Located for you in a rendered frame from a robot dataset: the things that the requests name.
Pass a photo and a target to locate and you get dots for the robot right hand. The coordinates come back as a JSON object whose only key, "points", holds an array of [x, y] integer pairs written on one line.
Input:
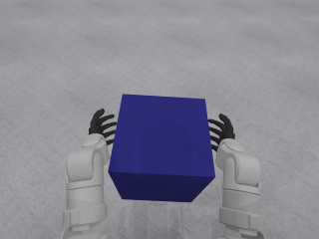
{"points": [[227, 130]]}

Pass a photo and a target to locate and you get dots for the robot left hand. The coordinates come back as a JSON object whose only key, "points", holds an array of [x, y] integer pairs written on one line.
{"points": [[97, 127]]}

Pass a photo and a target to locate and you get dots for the robot right forearm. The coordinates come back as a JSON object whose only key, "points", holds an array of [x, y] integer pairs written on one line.
{"points": [[241, 184]]}

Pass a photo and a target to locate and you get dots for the robot left forearm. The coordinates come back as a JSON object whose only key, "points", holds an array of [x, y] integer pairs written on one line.
{"points": [[85, 200]]}

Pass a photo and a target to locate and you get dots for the carton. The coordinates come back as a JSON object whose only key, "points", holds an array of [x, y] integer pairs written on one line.
{"points": [[162, 149]]}

